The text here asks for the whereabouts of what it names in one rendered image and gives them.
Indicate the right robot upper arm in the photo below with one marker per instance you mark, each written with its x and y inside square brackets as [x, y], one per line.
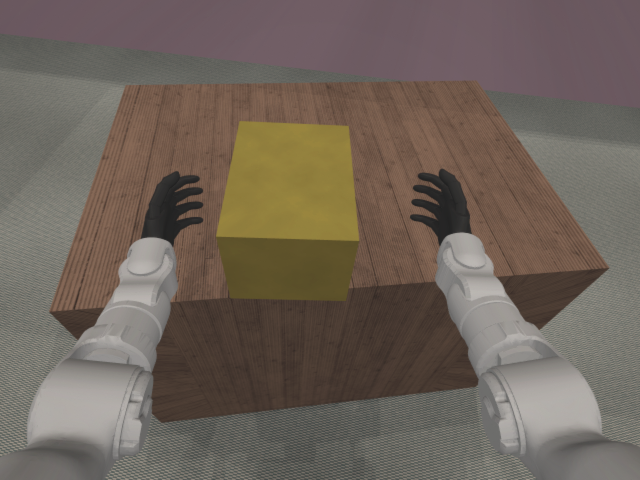
[541, 412]

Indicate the left robot hand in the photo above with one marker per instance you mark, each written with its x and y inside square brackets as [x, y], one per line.
[160, 219]

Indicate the carton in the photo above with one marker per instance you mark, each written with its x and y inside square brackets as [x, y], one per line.
[288, 226]

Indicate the left robot upper arm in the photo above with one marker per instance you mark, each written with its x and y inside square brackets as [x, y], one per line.
[91, 414]

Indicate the right robot forearm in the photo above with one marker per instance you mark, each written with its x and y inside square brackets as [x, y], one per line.
[489, 322]

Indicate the pedestal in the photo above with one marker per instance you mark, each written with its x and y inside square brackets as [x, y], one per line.
[393, 335]

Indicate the right robot hand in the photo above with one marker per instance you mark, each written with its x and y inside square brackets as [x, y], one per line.
[451, 213]

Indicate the left robot forearm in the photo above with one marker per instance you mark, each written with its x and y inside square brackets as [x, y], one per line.
[132, 323]

